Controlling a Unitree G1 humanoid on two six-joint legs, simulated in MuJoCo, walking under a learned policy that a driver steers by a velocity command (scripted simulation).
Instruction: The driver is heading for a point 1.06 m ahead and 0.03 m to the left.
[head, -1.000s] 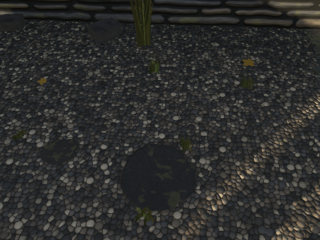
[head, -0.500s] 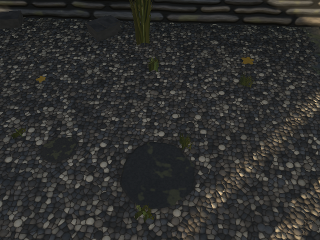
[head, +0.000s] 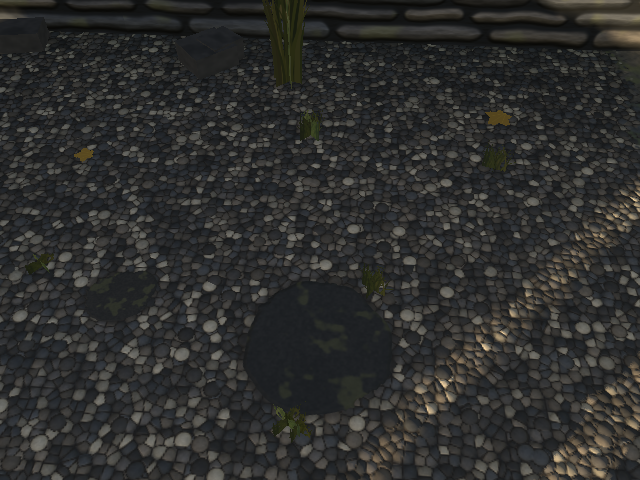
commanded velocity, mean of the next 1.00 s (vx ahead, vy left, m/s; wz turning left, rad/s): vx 0.67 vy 0.00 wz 0.00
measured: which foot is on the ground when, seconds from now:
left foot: down 0.00-0.14, up 0.16-0.38, down 0.40-0.88, up 0.90-1.00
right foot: down 0.00-0.40, up 0.42-0.84, down 0.86-1.00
